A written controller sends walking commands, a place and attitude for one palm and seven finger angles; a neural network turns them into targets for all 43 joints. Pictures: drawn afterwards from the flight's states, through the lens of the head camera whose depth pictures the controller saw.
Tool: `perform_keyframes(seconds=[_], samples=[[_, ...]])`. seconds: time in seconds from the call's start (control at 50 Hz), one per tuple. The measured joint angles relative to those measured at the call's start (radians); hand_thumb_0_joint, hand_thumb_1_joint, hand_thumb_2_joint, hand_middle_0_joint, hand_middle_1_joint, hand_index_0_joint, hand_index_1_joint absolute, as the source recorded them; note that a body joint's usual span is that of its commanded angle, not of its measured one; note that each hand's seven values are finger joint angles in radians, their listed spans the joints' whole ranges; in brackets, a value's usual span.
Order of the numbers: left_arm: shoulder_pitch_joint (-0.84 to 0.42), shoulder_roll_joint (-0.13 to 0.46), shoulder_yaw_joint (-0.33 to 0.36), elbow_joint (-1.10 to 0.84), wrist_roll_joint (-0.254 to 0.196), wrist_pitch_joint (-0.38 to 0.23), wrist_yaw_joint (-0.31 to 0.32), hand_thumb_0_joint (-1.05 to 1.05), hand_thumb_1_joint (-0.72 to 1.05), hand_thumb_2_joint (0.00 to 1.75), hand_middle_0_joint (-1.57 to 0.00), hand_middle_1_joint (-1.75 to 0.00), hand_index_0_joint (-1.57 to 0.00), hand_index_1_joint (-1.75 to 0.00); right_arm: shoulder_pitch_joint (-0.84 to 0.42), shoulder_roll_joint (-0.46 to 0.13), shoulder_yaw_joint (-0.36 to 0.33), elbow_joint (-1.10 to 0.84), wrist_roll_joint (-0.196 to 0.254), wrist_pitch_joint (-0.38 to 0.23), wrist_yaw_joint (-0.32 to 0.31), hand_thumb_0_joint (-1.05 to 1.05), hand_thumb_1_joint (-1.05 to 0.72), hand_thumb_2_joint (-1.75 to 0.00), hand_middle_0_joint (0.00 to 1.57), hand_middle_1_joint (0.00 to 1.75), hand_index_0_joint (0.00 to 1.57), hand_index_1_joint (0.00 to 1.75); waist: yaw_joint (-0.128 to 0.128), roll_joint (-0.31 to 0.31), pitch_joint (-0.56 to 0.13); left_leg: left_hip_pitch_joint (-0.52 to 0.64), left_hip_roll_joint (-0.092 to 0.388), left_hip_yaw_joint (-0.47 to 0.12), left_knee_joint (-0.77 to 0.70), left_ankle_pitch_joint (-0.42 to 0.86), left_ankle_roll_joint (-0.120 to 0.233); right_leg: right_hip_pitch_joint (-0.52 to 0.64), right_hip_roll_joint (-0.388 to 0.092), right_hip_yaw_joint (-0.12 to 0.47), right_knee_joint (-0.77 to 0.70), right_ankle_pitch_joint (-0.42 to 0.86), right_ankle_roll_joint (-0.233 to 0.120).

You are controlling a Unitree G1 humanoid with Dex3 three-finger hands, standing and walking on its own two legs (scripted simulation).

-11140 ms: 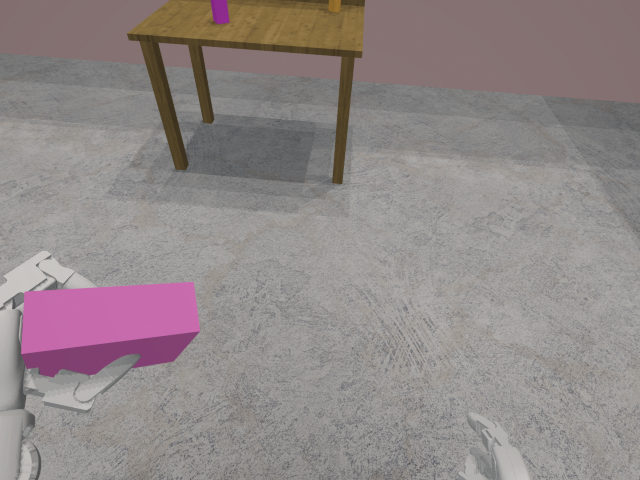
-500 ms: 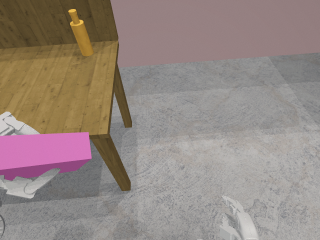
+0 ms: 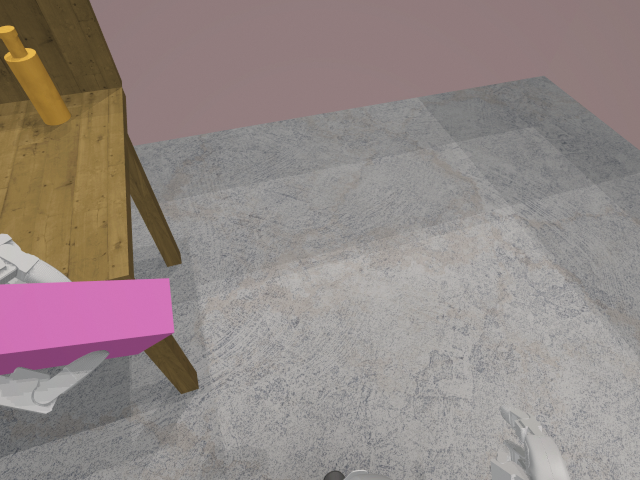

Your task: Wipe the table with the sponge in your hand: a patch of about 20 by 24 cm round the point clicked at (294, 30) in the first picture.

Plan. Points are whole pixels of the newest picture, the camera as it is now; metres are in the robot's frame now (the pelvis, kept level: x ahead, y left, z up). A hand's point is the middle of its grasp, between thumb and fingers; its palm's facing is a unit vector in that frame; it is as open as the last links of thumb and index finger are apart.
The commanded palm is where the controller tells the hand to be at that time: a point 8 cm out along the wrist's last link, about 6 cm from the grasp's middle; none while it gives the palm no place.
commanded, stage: take the last steps up to it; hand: left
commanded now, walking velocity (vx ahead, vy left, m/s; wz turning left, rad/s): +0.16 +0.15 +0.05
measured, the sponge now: (103, 324) +0.23 +0.21 +0.14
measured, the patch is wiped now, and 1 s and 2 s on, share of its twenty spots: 0.00 0.00 0.00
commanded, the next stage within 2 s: come to a stop and stand still in 0.98 s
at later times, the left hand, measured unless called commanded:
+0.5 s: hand out of the picture +0.19 +0.29 +0.16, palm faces +0.40 -0.79 -0.48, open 9.2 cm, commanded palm +0.13 +0.33 +0.19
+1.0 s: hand out of the picture +0.23 +0.34 +0.17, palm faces +0.35 -0.79 -0.51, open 9.2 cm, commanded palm +0.17 +0.39 +0.19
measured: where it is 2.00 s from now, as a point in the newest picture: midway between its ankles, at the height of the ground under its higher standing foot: outside the picture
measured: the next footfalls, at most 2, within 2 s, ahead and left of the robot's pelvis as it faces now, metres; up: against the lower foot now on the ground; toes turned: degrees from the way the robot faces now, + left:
left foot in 0.46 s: +0.01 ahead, +0.17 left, +0.00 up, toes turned +7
right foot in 0.70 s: +0.06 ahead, -0.03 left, +0.00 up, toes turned -8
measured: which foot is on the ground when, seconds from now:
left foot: down 0.00-0.14, up 0.16-0.44, down 0.46-0.74, up 0.76-1.00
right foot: down 0.00-0.48, up 0.50-0.68, down 0.70-1.00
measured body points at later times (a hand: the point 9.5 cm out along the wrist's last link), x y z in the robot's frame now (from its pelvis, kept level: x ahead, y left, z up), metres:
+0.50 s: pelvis -0.01 +0.04 +0.00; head +0.02 +0.05 +0.45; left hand +0.16 +0.33 +0.18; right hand +0.14 -0.20 -0.09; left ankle -0.03 +0.16 -0.73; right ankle +0.03 -0.08 -0.73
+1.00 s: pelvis +0.02 +0.10 +0.01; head +0.08 +0.10 +0.45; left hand +0.21 +0.38 +0.19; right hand +0.18 -0.14 -0.10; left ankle +0.05 +0.27 -0.70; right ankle +0.02 -0.02 -0.73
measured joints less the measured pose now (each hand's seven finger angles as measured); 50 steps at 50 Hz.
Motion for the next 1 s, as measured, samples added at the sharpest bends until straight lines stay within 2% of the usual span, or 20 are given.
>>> perform_keyframes(seconds=[0.06,0.1,0.14,0.18,0.26,0.34,0.4,0.46,0.48,0.52,0.58,0.62,0.68,0.7,0.72,0.76,0.82,0.86,0.94,1.0], samples=[[-0.008,-0.040,-0.034,0.048,0.019,0.020,0.001,-0.01,-0.41,1.00,-0.84,-1.34,-0.83,-1.35,0.024,0.039,0.024,0.004,0.001,-0.021,-0.008,0.01,-0.91,-0.90,0.19,0.30,0.19,0.30,0.025,0.000,-0.025,0.010,0.008,0.016,0.030,-0.025,-0.012,-0.006,-0.032,-0.035,0.154,-0.151,0.049],[-0.015,-0.061,-0.059,0.060,0.031,0.039,0.000,-0.01,-0.41,1.00,-0.84,-1.34,-0.83,-1.35,0.045,0.061,0.041,0.006,-0.003,-0.042,-0.009,0.01,-0.91,-0.90,0.19,0.30,0.19,0.30,0.038,0.014,-0.044,0.008,0.015,0.016,0.065,-0.050,-0.017,0.047,-0.065,-0.061,0.154,-0.170,0.061],[-0.043,-0.081,-0.083,0.067,0.041,0.038,0.003,-0.01,-0.41,1.00,-0.84,-1.34,-0.83,-1.35,0.047,0.075,0.056,0.019,-0.006,-0.061,-0.007,0.01,-0.91,-0.90,0.20,0.30,0.19,0.30,0.047,0.041,-0.045,-0.010,0.032,0.007,0.122,-0.082,-0.018,0.086,-0.067,-0.083,0.103,-0.122,0.029],[-0.097,-0.095,-0.112,0.076,0.045,0.034,0.004,-0.01,-0.41,1.00,-0.84,-1.34,-0.83,-1.35,0.031,0.085,0.063,0.045,-0.009,-0.066,-0.004,0.01,-0.90,-0.90,0.20,0.30,0.19,0.30,0.033,0.058,-0.030,-0.053,0.025,-0.015,0.214,-0.131,-0.002,0.092,-0.069,-0.111,0.104,-0.115,-0.008],[-0.147,-0.085,-0.123,0.085,0.036,0.007,-0.008,-0.01,-0.41,1.00,-0.84,-1.34,-0.83,-1.35,-0.003,0.087,0.072,0.075,-0.017,-0.046,0.004,0.01,-0.90,-0.90,0.20,0.30,0.20,0.30,0.019,0.049,-0.006,-0.154,-0.019,-0.020,0.446,-0.126,0.004,0.117,-0.098,-0.120,0.026,-0.071,-0.011],[-0.049,-0.036,-0.069,0.076,0.027,-0.024,-0.012,-0.01,-0.41,1.00,-0.84,-1.34,-0.83,-1.35,-0.008,0.082,0.069,0.050,-0.019,-0.025,0.009,0.01,-0.90,-0.90,0.20,0.30,0.20,0.30,-0.008,0.032,-0.008,-0.145,-0.013,0.007,0.328,-0.096,0.009,0.118,-0.123,-0.101,-0.050,-0.019,0.006],[0.006,-0.019,-0.052,0.062,0.027,-0.023,-0.006,-0.01,-0.41,1.00,-0.84,-1.34,-0.83,-1.35,0.006,0.063,0.056,0.041,-0.020,-0.030,0.005,0.01,-0.90,-0.90,0.20,0.30,0.20,0.30,-0.004,0.019,-0.003,-0.085,-0.006,0.024,0.150,-0.079,0.018,0.112,-0.142,-0.094,-0.063,-0.009,0.024],[0.019,-0.034,-0.061,0.037,0.027,-0.017,0.003,-0.01,-0.41,1.00,-0.84,-1.34,-0.83,-1.35,0.025,0.030,0.035,0.035,-0.024,-0.044,-0.006,0.01,-0.90,-0.90,0.20,0.30,0.20,0.30,0.008,0.032,0.004,0.001,0.000,0.034,-0.032,-0.010,0.033,0.098,-0.150,-0.102,-0.018,-0.034,0.049],[0.008,-0.037,-0.063,0.032,0.027,-0.015,0.005,-0.01,-0.41,1.00,-0.84,-1.34,-0.83,-1.35,0.025,0.029,0.026,0.041,-0.024,-0.048,-0.013,0.01,-0.90,-0.90,0.20,0.30,0.20,0.30,0.016,0.021,0.015,0.006,-0.010,0.039,-0.031,0.028,0.030,0.091,-0.161,-0.093,0.017,-0.058,0.055],[-0.011,-0.048,-0.067,0.036,0.032,-0.014,0.010,-0.01,-0.41,1.00,-0.84,-1.34,-0.83,-1.35,0.029,0.036,0.017,0.051,-0.022,-0.056,-0.018,0.01,-0.90,-0.90,0.20,0.30,0.20,0.30,0.037,0.008,0.024,0.015,-0.022,0.053,-0.003,0.020,0.030,0.065,-0.166,-0.083,0.139,-0.196,0.062],[-0.030,-0.055,-0.069,0.055,0.043,-0.011,0.012,-0.01,-0.41,1.00,-0.84,-1.34,-0.83,-1.34,0.039,0.057,0.019,0.061,-0.021,-0.079,-0.016,0.01,-0.91,-0.90,0.20,0.30,0.19,0.30,0.040,0.022,0.006,0.030,-0.015,0.052,0.004,-0.006,0.038,0.037,-0.153,-0.121,0.305,-0.290,0.071],[-0.050,-0.058,-0.072,0.064,0.041,-0.010,0.014,-0.01,-0.41,1.00,-0.84,-1.34,-0.83,-1.35,0.044,0.070,0.027,0.063,-0.016,-0.096,-0.010,0.01,-0.91,-0.90,0.20,0.30,0.19,0.30,0.041,0.036,-0.004,0.038,-0.011,0.050,0.005,-0.014,0.040,0.056,-0.146,-0.153,0.292,-0.292,0.076],[-0.073,-0.059,-0.075,0.071,0.034,-0.016,0.015,-0.01,-0.41,1.00,-0.84,-1.34,-0.83,-1.35,0.038,0.086,0.045,0.058,-0.012,-0.111,-0.001,0.01,-0.90,-0.90,0.20,0.30,0.20,0.30,0.036,0.052,-0.012,0.039,-0.014,0.060,0.026,-0.035,0.040,0.117,-0.137,-0.190,0.153,-0.242,0.075],[-0.078,-0.055,-0.075,0.074,0.033,-0.019,0.014,-0.01,-0.41,1.00,-0.84,-1.34,-0.83,-1.35,0.034,0.090,0.051,0.055,-0.013,-0.112,0.000,0.01,-0.90,-0.90,0.20,0.30,0.20,0.30,0.032,0.055,-0.015,0.031,-0.017,0.063,0.046,-0.049,0.039,0.145,-0.136,-0.200,0.087,-0.205,0.071],[-0.089,-0.056,-0.078,0.081,0.035,-0.023,0.011,-0.01,-0.41,1.00,-0.84,-1.34,-0.83,-1.35,0.027,0.089,0.055,0.053,-0.014,-0.110,0.002,0.01,-0.90,-0.90,0.20,0.30,0.20,0.30,0.026,0.071,-0.012,0.017,-0.013,0.059,0.081,-0.069,0.038,0.160,-0.129,-0.209,0.047,-0.134,0.041],[-0.115,-0.058,-0.091,0.100,0.036,-0.029,0.001,-0.01,-0.41,1.00,-0.84,-1.34,-0.83,-1.34,0.005,0.086,0.053,0.064,-0.015,-0.095,0.005,0.01,-0.90,-0.90,0.20,0.30,0.20,0.30,0.005,0.102,0.001,-0.047,-0.002,0.041,0.227,-0.114,0.034,0.160,-0.125,-0.230,0.063,-0.128,0.003],[-0.112,-0.058,-0.090,0.120,0.023,-0.040,-0.012,-0.01,-0.41,1.00,-0.84,-1.34,-0.83,-1.34,-0.021,0.083,0.048,0.082,-0.012,-0.060,0.017,0.01,-0.90,-0.90,0.20,0.30,0.20,0.30,-0.002,0.080,0.019,-0.170,-0.026,0.014,0.509,-0.149,0.005,0.168,-0.153,-0.217,0.061,-0.154,0.001],[-0.066,-0.061,-0.073,0.113,0.021,-0.048,-0.014,-0.01,-0.41,1.00,-0.84,-1.34,-0.83,-1.34,-0.028,0.076,0.049,0.075,-0.014,-0.040,0.019,0.01,-0.90,-0.90,0.20,0.30,0.20,0.30,-0.006,0.064,0.025,-0.227,-0.010,0.006,0.574,-0.116,-0.003,0.175,-0.164,-0.199,0.026,-0.134,0.016],[0.010,-0.048,-0.056,0.055,0.026,-0.056,-0.009,-0.01,-0.41,1.00,-0.84,-1.34,-0.83,-1.34,-0.016,0.057,0.038,0.054,-0.021,-0.031,0.014,0.01,-0.90,-0.90,0.20,0.30,0.20,0.30,-0.005,0.026,0.045,-0.234,0.043,0.008,0.383,-0.058,-0.002,0.185,-0.196,-0.180,-0.020,-0.110,0.038],[0.019,-0.041,-0.058,-0.009,0.028,-0.052,0.003,-0.01,-0.41,1.00,-0.84,-1.34,-0.83,-1.34,-0.001,0.032,0.020,0.049,-0.026,-0.044,0.003,0.01,-0.91,-0.90,0.20,0.30,0.20,0.30,0.010,0.004,0.064,-0.176,0.050,0.027,0.186,-0.005,0.002,0.185,-0.230,-0.174,-0.004,-0.123,0.067]])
